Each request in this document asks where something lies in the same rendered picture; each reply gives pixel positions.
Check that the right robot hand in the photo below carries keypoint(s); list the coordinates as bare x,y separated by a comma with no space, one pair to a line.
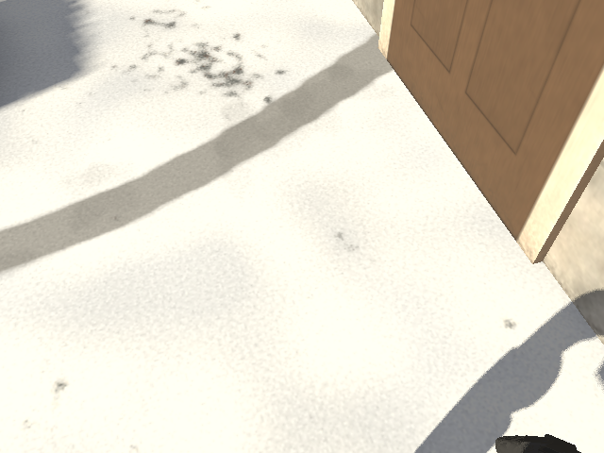
533,444

